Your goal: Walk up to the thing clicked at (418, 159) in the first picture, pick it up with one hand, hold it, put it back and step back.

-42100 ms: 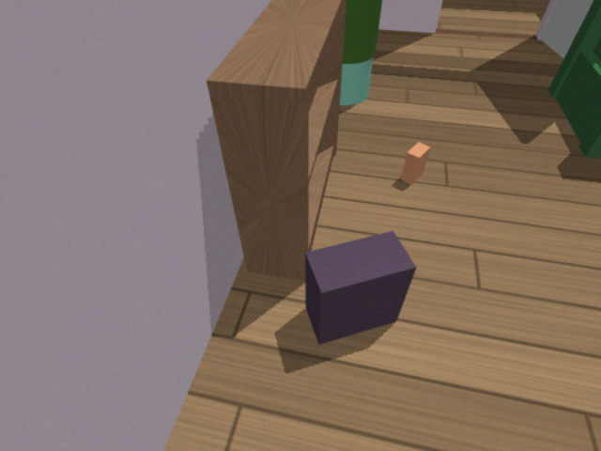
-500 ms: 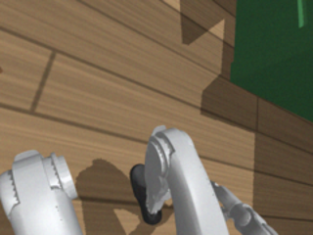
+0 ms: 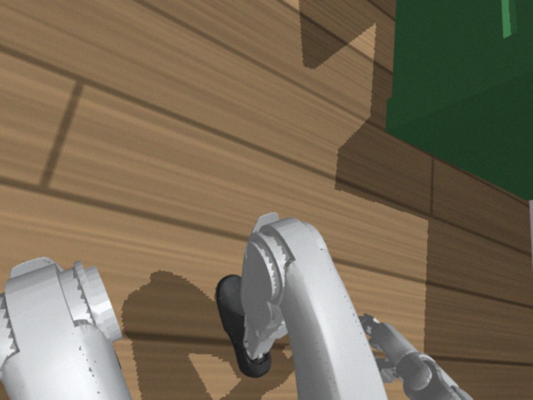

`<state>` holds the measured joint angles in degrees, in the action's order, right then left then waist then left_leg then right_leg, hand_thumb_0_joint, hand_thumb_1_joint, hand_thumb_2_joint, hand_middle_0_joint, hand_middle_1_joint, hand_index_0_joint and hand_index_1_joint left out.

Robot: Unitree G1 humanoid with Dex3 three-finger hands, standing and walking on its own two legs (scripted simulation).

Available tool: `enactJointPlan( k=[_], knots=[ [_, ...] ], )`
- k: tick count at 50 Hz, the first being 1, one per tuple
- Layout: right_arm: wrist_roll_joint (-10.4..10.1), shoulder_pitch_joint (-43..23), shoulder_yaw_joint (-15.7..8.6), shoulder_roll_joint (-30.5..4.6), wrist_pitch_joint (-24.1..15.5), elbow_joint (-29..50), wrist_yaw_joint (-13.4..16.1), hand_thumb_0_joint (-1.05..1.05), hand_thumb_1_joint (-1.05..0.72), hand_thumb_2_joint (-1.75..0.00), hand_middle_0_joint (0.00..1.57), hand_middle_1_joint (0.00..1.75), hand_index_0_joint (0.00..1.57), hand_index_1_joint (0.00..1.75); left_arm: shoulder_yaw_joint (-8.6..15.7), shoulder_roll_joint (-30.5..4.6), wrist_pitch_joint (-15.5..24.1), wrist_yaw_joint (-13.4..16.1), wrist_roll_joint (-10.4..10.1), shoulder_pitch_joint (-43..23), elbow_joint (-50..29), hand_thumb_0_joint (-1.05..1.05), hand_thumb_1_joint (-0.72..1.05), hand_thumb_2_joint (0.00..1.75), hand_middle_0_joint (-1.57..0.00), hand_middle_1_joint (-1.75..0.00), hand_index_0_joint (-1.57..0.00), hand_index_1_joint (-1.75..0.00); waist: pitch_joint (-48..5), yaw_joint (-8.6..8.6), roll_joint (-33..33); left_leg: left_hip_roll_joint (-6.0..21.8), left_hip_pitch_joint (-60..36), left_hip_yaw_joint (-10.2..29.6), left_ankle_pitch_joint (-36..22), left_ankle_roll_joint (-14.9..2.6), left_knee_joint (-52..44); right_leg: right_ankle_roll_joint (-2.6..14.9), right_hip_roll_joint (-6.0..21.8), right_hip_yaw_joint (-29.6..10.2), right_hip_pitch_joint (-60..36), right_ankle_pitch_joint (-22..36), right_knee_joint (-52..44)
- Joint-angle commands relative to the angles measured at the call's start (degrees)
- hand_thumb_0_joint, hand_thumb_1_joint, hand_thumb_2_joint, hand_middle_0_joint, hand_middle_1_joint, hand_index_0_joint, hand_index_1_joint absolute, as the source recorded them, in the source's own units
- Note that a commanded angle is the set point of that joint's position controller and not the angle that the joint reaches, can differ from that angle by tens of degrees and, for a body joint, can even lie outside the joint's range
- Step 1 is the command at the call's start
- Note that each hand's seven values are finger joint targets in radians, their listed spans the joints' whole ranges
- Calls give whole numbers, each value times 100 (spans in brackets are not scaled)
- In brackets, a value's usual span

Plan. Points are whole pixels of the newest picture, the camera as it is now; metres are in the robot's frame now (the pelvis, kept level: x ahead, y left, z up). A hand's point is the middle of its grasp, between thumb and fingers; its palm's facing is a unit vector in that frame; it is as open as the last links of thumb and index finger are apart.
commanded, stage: home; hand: left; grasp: from above
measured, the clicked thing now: out of the picture +0.51 +0.36 -0.22
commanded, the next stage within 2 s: none
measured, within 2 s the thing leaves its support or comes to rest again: neither
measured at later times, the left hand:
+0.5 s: hand out of the picture +0.26 +0.46 +0.02, palm faces +0.44 -0.71 -0.55, open 17.7 cm
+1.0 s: hand out of the picture +0.22 +0.32 +0.22, palm faces +0.43 -0.79 -0.43, open 17.7 cm
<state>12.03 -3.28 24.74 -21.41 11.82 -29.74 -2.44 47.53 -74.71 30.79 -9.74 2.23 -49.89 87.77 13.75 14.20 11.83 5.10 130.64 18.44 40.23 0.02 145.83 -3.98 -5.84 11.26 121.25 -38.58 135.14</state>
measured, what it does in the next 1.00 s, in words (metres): rises, turning left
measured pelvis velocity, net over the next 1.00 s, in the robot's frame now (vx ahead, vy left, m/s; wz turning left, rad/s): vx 0.06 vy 0.00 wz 0.28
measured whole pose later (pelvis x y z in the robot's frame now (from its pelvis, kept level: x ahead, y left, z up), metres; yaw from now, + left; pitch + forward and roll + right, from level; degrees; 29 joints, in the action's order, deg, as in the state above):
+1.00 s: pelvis +0.06 +0.00 +0.32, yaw +16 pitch +22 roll -4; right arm -2.4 9.8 0.0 -14.0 0.0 -30.1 6.9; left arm 11.1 -19.4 -10.2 9.7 -0.1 8.1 18.6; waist -9.8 2.5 -0.8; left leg 4.0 69.9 3.4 32.7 1.4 79.9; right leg -0.3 0.0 3.7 65.0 -34.8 77.3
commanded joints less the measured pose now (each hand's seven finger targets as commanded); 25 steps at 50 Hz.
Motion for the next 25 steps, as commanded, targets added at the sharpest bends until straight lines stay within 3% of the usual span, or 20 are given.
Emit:
enactJointPlan(
  k=[1, 2, 3, 4, 5, 7, 9, 11, 12, 13, 15, 16, 18, 22, 24, 25],
  knots=[
    [-117, 794, -852, -1943, 196, 95, 72, 0, -100, -93, 20, 30, 20, 30, 637, -3066, -276, 366, 228, -1004, -2494, 0, -53, 6, -13, -11, -13, -10, -5027, -390, -4501, 306, -4219, -598, -2116, 31, -1925, 501, -8, 462, -1453, 1453, -933],
    [-181, 927, -984, -1949, 216, 171, 68, 0, -92, -90, 20, 30, 20, 30, 806, -3457, -415, 463, 316, -1084, -3212, 0, -51, 8, -6, -7, -6, -7, -5519, -546, -5038, 301, -4715, -601, -2362, 84, -2081, 533, 20, 413, -1408, 1489, -910],
    [-215, 921, -1108, -1886, 232, 213, 18, 0, -90, -90, 20, 30, 20, 30, 763, -3417, -594, 540, 369, -840, -3544, 0, -50, 9, -6, -6, -6, -7, -5750, -696, -5492, 294, -5010, -671, -2497, 127, -2224, 567, 41, 295, -1347, 1480, -900],
    [-250, 925, -1184, -1794, 259, 177, -11, 0, -90, -90, 20, 30, 20, 30, 598, -2982, -765, 591, 367, -475, -3567, 0, -49, 9, -6, -7, -6, -7, -5592, -705, -5465, 274, -4970, -742, -2366, 126, -2356, 564, 38, 268, -1284, 1426, -982],
    [-277, 1036, -1286, -1722, 260, 7, -41, 0, -90, -90, 20, 30, 20, 30, 561, -2812, -840, 673, 358, -635, -4195, 0, -50, 8, -5, -6, -5, -6, -5445, -722, -5543, 269, -4865, -777, -2261, 153, -2489, 574, 48, 238, -1227, 1409, -987],
    [-361, 1152, -1513, -1520, 199, -98, -74, 0, -90, -90, 20, 30, 20, 30, 83, -1763, -1101, 763, 345, -248, -4474, 0, -50, 9, -6, -6, -6, -6, -5151, -617, -5357, 233, -4686, -862, -1979, 138, -2617, 578, 35, 181, -998, 1297, -1133],
    [-494, 1172, -1732, -1409, 162, -151, -86, 0, -90, -90, 20, 30, 20, 30, -253, -1004, -1362, 905, 328, -2, -4660, 0, -52, 7, -5, -6, -5, -6, -4891, -630, -5187, 183, -4375, -929, -1274, 122, -2867, 592, 63, 157, -845, 1008, -1302],
    [-607, 1179, -1920, -1287, 116, -173, -111, 0, -90, -90, 20, 30, 20, 30, -938, 441, -1649, 933, 278, 565, -4163, 0, -55, 6, -5, -6, -5, -6, -4396, -447, -4445, 128, -3877, -912, -741, 77, -3027, 590, 93, 192, -722, 796, -1534],
    [-680, 1158, -2026, -1253, 88, -131, -109, 0, -90, -90, 20, 30, 20, 30, -1098, 997, -1805, 934, 238, 1159, -3823, 0, -58, 4, -5, -5, -5, -5, -4184, -478, -3906, 86, -3620, -879, -491, 46, -3158, 593, 113, 218, -658, 622, -1662],
    [-750, 1095, -2106, -1214, 75, -62, -104, 0, -90, -90, 20, 30, 20, 30, -1178, 1268, -1942, 938, 188, 1719, -3741, 0, -61, 2, -5, -5, -5, -5, -4099, -603, -3463, 49, -3444, -889, -365, 6, -3231, 594, 128, 200, -702, 485, -1824],
    [-894, 1107, -2324, -1200, 76, 32, -88, 0, -90, -90, 20, 30, 20, 30, -949, 931, -2107, 968, 144, 1931, -4648, 0, -61, 0, -4, -3, -4, -3, -4564, -955, -3183, -39, -3477, -985, -310, -46, -3364, 602, 179, 56, -929, 356, -2064],
    [-967, 1066, -2398, -1151, 69, 37, -102, 0, -90, -90, 20, 30, 20, 30, -979, 1012, -2173, 974, 121, 1961, -4927, 0, -61, 0, -4, -4, -4, -4, -4687, -1070, -3102, -49, -3601, -977, -281, -44, -3517, 610, 187, 1, -851, 300, -2101],
    [-1124, 1039, -2600, -1099, 26, 115, -96, 0, -90, -90, 20, 30, 20, 30, -1235, 1492, -2338, 965, 84, 2327, -5130, 0, -61, 0, -3, -3, -3, -3, -4956, -1032, -2659, -91, -3782, -965, -269, -80, -3759, 601, 209, -95, -1033, 306, -2306],
    [-1307, 1162, -2779, -900, -119, 266, 4, 0, -90, -90, 20, 30, 20, 30, -1101, 1223, -2504, 1160, 48, 2444, -6607, 0, -61, 0, -4, -3, -4, -3, -5703, -1225, -2149, -174, -4199, -1142, -406, -151, -4136, 562, 252, -414, -2092, 379, -3044],
    [-1352, 1104, -2835, -793, -223, 433, 92, 0, -90, -90, 20, 30, 20, 30, -1413, 1819, -2618, 1213, 6, 2943, -6985, 0, -61, 0, -4, -3, -3, -3, -5802, -1204, -2170, -177, -4602, -1132, -259, -143, -4504, 561, 285, -487, -2308, 324, -3308],
    [-1383, 1134, -2849, -709, -289, 467, 153, 0, -90, -90, 20, 30, 20, 30, -1433, 1850, -2670, 1269, -3, 3056, -7369, 0, -61, 0, -3, -3, -3, -3, -5933, -1282, -2326, -165, -4847, -1177, -261, -129, -4684, 568, 301, -556, -2574, 363, -3478]
  ],
)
